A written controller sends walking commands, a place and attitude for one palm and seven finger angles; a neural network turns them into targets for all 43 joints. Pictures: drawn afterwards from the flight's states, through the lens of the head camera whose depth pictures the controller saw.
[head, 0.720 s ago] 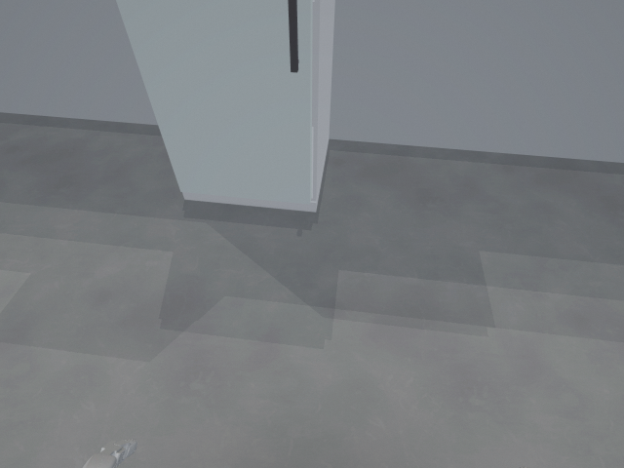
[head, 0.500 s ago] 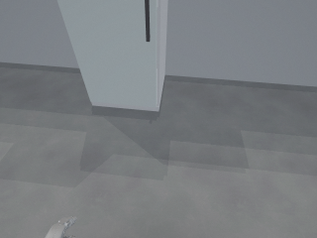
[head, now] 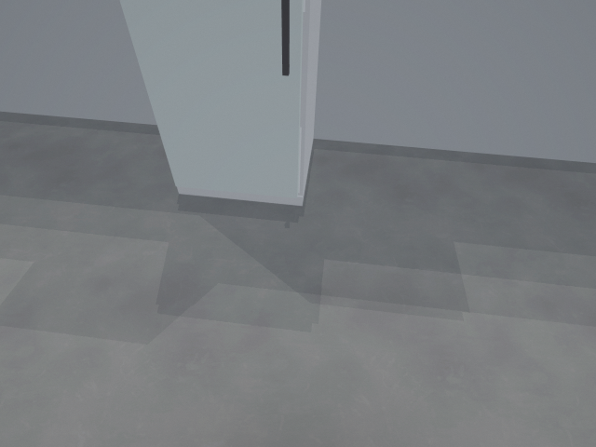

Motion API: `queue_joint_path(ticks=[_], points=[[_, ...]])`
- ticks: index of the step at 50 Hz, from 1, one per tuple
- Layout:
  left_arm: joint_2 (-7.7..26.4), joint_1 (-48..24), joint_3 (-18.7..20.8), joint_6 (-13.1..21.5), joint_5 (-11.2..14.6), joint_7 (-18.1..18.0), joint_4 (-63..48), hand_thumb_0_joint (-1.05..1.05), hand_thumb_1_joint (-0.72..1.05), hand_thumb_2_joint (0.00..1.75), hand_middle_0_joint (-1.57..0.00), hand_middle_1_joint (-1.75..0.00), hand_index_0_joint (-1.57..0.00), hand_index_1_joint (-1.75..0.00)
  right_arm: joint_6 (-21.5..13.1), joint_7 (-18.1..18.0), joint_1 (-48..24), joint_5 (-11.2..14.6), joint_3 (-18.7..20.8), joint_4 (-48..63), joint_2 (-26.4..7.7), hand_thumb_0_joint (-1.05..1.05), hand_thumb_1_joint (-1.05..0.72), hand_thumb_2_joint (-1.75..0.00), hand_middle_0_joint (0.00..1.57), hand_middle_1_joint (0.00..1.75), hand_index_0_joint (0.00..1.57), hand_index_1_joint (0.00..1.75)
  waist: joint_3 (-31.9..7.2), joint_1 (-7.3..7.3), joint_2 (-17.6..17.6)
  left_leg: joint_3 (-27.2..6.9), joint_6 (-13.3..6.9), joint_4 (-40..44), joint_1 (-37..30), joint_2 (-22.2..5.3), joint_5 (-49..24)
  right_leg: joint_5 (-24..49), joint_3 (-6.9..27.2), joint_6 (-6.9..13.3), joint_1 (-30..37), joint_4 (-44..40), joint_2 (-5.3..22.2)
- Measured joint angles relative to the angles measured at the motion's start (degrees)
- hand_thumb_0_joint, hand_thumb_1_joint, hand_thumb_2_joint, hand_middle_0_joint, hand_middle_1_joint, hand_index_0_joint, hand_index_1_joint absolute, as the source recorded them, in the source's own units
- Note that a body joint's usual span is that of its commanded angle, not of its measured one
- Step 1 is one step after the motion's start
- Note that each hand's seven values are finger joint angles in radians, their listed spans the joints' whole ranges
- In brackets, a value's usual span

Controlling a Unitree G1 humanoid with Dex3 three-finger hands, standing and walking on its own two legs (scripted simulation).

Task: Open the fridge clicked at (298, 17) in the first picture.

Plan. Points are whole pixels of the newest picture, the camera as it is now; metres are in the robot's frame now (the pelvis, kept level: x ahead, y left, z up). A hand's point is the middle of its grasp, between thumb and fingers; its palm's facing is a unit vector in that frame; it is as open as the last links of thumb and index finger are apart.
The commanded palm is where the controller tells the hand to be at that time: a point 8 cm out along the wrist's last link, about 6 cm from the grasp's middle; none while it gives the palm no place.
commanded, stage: stand and wait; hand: right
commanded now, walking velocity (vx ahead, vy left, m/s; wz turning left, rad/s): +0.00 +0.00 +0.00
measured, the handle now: (286, 7) +1.27 +0.11 +0.13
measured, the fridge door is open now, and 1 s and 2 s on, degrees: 0 0 0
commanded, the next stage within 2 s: look at it before walking up in 0.26 s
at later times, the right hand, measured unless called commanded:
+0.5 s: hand out of the picture +0.07 -0.24 -0.16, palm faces -0.03 +0.94 -0.33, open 7.3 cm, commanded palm none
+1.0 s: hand out of the picture +0.08 -0.24 -0.16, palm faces -0.03 +0.94 -0.33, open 7.3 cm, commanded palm none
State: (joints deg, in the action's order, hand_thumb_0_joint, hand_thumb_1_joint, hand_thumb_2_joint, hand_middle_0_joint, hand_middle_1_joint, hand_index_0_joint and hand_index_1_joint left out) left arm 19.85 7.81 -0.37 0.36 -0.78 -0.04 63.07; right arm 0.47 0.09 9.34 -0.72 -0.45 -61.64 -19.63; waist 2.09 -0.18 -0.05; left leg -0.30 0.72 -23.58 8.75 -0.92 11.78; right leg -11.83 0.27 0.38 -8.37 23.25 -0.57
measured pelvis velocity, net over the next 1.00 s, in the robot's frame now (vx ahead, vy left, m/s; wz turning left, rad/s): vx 0.01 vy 0.00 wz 0.02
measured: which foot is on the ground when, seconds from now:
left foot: down 0.00-1.00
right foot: down 0.00-1.00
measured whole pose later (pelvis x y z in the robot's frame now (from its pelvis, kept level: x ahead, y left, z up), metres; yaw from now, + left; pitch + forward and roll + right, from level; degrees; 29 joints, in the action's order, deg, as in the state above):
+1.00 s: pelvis +0.01 +0.00 +0.00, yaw +1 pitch -2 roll +0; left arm 18.9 6.2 -0.6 0.7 -0.9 -0.3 63.7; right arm 0.2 -0.2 8.7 -0.8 -0.3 -62.2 -19.1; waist 1.7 -0.7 -0.1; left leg -0.9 0.3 -22.1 8.7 -0.1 11.5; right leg -11.9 -0.3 -0.2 -8.0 21.9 0.2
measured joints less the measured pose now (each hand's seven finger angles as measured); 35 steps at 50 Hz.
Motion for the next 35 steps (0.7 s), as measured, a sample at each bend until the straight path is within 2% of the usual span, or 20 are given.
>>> queue_joint_path(ticks=[35], points=[[-0.6,-0.9,-0.1,0.5,0.1,0.0,0.8,0.01,0.91,0.89,-0.2,-0.3,-0.2,-0.3,-0.5,0.0,-1.0,-0.1,0.0,-0.6,0.3,0.0,-0.91,-0.9,0.21,0.3,0.2,0.3,-0.3,-0.05,-0.2,-0.1,-0.4,1.3,0.2,0.6,-0.7,0.6,-0.1,-0.5,0.0,-1.4,0.6]])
